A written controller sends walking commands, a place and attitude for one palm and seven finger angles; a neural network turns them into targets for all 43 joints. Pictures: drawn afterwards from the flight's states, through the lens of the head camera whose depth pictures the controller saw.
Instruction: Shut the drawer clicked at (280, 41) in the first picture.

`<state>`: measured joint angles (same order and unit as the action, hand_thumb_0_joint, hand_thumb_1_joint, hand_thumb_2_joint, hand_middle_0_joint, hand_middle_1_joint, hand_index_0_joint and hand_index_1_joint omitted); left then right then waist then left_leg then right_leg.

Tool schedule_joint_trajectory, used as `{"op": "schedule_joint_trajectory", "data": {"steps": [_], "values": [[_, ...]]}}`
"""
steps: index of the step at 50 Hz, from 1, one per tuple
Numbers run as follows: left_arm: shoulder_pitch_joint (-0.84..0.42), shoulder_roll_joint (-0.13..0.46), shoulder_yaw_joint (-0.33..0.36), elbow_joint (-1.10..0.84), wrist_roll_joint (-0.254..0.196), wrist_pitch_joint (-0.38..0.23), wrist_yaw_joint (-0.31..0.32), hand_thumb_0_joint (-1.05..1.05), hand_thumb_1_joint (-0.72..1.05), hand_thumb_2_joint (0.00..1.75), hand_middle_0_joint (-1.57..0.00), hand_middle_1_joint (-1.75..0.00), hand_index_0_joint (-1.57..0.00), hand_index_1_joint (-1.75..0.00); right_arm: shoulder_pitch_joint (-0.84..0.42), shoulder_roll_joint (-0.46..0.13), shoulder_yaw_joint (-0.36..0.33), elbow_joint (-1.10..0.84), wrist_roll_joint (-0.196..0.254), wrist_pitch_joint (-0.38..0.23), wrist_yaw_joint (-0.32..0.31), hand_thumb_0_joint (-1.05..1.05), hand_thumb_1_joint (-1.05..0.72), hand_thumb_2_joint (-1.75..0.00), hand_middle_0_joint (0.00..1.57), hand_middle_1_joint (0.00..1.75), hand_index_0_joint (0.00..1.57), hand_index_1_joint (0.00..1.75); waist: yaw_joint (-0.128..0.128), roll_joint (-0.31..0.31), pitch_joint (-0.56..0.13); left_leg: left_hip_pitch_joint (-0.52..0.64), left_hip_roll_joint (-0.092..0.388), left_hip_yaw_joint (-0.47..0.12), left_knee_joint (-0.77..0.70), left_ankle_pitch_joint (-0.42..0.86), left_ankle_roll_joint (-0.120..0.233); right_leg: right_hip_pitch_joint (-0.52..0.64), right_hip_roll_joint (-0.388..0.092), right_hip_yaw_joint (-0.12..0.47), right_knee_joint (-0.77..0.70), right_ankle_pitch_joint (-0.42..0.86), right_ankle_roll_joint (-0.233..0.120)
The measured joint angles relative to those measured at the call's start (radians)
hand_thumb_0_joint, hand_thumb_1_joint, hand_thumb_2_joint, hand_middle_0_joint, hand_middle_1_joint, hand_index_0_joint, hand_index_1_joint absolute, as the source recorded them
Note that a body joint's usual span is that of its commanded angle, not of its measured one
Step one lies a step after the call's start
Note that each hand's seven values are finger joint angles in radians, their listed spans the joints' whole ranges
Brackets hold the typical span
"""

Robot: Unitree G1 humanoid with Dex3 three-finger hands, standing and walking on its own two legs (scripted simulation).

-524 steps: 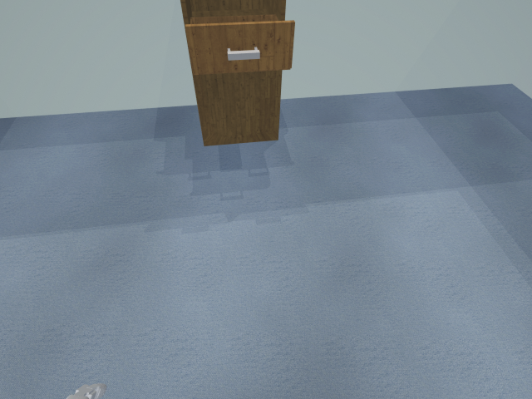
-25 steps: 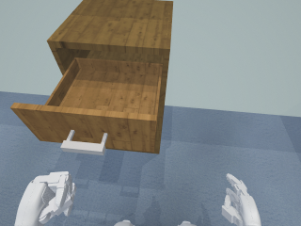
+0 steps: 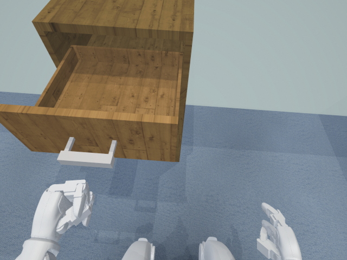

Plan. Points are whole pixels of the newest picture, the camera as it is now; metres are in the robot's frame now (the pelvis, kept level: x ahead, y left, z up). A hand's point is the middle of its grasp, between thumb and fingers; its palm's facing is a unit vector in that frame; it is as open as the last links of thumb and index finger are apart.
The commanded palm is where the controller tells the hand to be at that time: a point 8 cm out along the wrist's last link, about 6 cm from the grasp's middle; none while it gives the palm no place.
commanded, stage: bring the fist close to the handle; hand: left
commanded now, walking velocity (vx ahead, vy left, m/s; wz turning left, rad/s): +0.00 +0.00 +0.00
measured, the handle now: (89, 151) +0.36 +0.22 +0.02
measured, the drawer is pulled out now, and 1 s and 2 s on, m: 0.30 0.30 0.19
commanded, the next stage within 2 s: push the drawer shut in 0.66 s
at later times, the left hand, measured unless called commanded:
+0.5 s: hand (99, 196) +0.25 +0.17 +0.02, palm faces -0.05 -1.00 -0.06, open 3.3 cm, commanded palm +0.23 +0.23 +0.02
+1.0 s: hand (98, 188) +0.27 +0.18 +0.01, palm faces -0.04 -1.00 -0.06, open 3.3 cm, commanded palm +0.26 +0.24 +0.02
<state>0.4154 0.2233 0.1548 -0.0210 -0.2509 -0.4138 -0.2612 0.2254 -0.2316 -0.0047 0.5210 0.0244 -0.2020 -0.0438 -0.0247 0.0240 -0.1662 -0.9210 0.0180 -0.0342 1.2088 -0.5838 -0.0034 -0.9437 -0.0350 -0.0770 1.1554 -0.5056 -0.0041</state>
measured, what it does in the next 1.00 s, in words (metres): stands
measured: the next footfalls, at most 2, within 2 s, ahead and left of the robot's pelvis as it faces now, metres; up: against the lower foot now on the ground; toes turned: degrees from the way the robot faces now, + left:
none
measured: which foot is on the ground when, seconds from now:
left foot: down 0.00-1.00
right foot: down 0.00-1.00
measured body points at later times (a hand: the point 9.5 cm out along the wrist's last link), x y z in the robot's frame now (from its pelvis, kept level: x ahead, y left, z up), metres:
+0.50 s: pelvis -0.01 +0.00 -0.02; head +0.09 +0.01 +0.42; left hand +0.25 +0.23 +0.02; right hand +0.17 -0.24 -0.10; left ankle +0.00 +0.12 -0.64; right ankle +0.03 -0.12 -0.64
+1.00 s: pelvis +0.00 +0.00 -0.02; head +0.09 +0.01 +0.42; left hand +0.26 +0.23 +0.02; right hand +0.18 -0.25 -0.10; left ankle +0.00 +0.12 -0.64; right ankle +0.03 -0.12 -0.64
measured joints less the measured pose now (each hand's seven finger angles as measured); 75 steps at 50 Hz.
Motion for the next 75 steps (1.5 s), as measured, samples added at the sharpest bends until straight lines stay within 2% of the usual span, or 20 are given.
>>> {"op": "schedule_joint_trajectory", "data": {"steps": [7,17,26,36,42,53,60,75], "values": [[-0.059,-0.001,-0.015,0.022,0.012,-0.011,0.011,0.02,0.90,0.90,-1.40,-1.60,-1.40,-1.60,-0.016,-0.002,0.009,-0.010,-0.005,0.014,0.006,0.01,-0.90,-0.90,0.21,0.30,0.20,0.30,0.003,-0.002,-0.008,-0.069,-0.002,-0.001,0.055,-0.015,0.002,-0.068,-0.003,0.000,0.051,-0.013,0.002],[-0.152,0.006,-0.020,0.066,0.026,0.006,0.032,0.02,0.90,0.90,-1.40,-1.60,-1.40,-1.60,-0.022,-0.007,0.015,-0.021,-0.009,0.046,0.016,0.01,-0.90,-0.90,0.21,0.30,0.20,0.30,-0.004,-0.003,-0.014,-0.143,-0.002,0.000,0.108,-0.029,0.003,-0.143,-0.004,0.003,0.104,-0.024,0.001],[-0.122,0.008,-0.018,0.037,0.025,0.021,0.050,0.02,0.90,0.90,-1.40,-1.60,-1.39,-1.60,-0.004,-0.004,0.013,-0.027,-0.004,0.078,0.018,0.01,-0.90,-0.90,0.21,0.30,0.20,0.30,-0.009,-0.001,-0.018,-0.132,0.000,0.004,0.090,-0.025,0.002,-0.136,-0.001,0.007,0.090,-0.021,0.000],[-0.125,0.020,0.000,0.059,0.012,-0.001,0.033,0.02,0.90,0.90,-1.40,-1.60,-1.40,-1.60,-0.009,-0.015,0.008,-0.024,-0.002,0.076,0.011,0.01,-0.90,-0.90,0.21,0.30,0.20,0.30,-0.010,-0.003,-0.019,-0.134,0.002,-0.004,0.095,-0.030,-0.003,-0.135,0.001,-0.001,0.093,-0.027,-0.004],[-0.125,0.017,-0.012,0.055,0.014,0.002,0.031,0.02,0.90,0.90,-1.40,-1.60,-1.40,-1.60,-0.015,-0.018,0.006,-0.029,-0.002,0.073,0.010,0.01,-0.90,-0.90,0.21,0.30,0.20,0.30,-0.009,0.000,-0.021,-0.132,0.001,-0.006,0.093,-0.030,-0.003,-0.132,0.000,-0.002,0.092,-0.028,-0.004],[-0.253,0.039,0.026,0.146,0.007,0.015,0.007,0.02,0.89,0.90,-1.40,-1.60,-1.40,-1.60,-0.026,-0.016,0.019,-0.010,-0.001,0.078,0.006,0.01,-0.90,-0.90,0.21,0.30,0.20,0.30,-0.010,-0.004,-0.015,-0.147,0.002,-0.010,0.102,-0.029,-0.004,-0.145,0.002,-0.005,0.097,-0.026,-0.006],[-0.297,0.042,0.027,0.191,0.008,0.020,-0.004,0.00,0.85,0.91,-1.40,-1.60,-1.40,-1.60,-0.012,-0.022,0.019,0.012,-0.001,0.076,0.003,0.01,-0.90,-0.90,0.21,0.30,0.20,0.30,-0.009,-0.002,-0.013,-0.144,-0.001,-0.009,0.088,-0.018,0.000,-0.139,-0.001,-0.004,0.080,-0.014,-0.001],[-0.481,0.038,0.004,0.338,0.044,0.013,0.041,0.01,0.85,0.95,-1.40,-1.60,-1.40,-1.60,-0.012,-0.027,0.024,0.048,-0.002,0.082,-0.003,0.01,-0.90,-0.90,0.21,0.30,0.20,0.30,-0.012,-0.006,-0.002,-0.160,-0.014,-0.002,0.087,0.005,0.009,-0.154,-0.013,0.003,0.079,0.007,0.006]]}}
